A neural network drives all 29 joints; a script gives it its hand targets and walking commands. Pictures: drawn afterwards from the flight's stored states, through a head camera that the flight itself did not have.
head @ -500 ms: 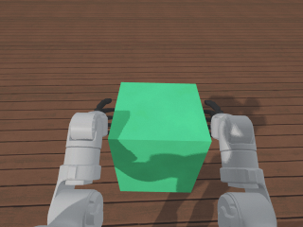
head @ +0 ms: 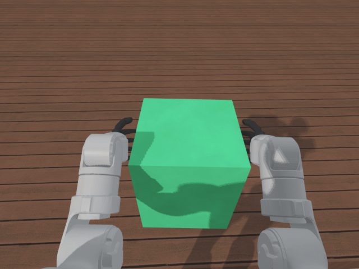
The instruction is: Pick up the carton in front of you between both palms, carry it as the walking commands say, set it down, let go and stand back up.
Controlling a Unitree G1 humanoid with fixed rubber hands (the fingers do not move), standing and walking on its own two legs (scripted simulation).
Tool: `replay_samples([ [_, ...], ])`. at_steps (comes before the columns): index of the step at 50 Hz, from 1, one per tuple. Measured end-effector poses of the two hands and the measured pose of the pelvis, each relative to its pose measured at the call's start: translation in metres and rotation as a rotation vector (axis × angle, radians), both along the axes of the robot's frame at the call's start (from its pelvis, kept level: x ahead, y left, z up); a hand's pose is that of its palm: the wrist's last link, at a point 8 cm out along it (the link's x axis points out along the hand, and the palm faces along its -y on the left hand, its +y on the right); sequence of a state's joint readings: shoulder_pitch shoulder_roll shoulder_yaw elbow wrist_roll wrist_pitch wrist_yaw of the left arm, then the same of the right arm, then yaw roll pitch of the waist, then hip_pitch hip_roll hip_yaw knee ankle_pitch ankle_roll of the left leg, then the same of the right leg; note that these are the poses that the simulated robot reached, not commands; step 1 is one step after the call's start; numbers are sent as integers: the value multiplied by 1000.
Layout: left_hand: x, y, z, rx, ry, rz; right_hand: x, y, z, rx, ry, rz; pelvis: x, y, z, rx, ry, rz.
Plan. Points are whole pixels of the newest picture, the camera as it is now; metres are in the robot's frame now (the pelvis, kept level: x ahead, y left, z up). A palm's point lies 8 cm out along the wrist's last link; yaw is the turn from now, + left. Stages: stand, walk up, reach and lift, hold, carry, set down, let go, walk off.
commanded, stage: carry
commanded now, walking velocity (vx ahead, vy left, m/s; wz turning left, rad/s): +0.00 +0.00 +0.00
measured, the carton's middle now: (186, 165) +0.35 +0.00 +0.05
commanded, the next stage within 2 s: none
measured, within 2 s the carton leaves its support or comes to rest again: neither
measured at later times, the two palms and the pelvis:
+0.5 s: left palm (122, 105) +0.43 +0.15 +0.17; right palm (251, 101) +0.44 -0.15 +0.18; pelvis +0.07 +0.00 +0.00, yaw -1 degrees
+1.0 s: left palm (145, 55) +0.69 +0.13 +0.17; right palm (241, 56) +0.67 -0.17 +0.18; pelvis +0.31 -0.01 +0.02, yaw -1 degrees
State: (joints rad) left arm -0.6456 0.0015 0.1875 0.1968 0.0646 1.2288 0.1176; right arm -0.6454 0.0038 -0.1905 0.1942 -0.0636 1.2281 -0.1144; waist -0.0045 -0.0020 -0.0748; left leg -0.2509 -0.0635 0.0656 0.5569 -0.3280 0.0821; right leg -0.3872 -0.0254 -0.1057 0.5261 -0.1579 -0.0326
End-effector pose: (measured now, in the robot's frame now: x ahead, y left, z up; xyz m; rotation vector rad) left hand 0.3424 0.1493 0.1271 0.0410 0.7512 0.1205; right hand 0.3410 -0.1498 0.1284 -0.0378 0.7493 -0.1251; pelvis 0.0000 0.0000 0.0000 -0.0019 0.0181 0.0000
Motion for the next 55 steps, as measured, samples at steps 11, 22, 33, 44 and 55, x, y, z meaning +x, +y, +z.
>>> replay_samples([
  [11,19,-6,26,14,-70,-14,17,-6,23,-9,-70,5,15,-4,-4,1,15,-8],
  [22,70,-7,37,9,-24,7,81,-7,42,12,-24,10,59,-11,0,2,57,-9],
  [33,159,16,32,-50,-39,-5,151,16,38,-3,-40,-43,129,20,-5,8,64,-15],
  [44,267,-9,43,-102,-92,-42,236,-8,49,-9,-98,-114,220,13,12,-23,48,1],
  [55,392,-9,58,-29,-39,84,411,-9,62,52,-38,6,367,-32,53,-48,40,-14],
])
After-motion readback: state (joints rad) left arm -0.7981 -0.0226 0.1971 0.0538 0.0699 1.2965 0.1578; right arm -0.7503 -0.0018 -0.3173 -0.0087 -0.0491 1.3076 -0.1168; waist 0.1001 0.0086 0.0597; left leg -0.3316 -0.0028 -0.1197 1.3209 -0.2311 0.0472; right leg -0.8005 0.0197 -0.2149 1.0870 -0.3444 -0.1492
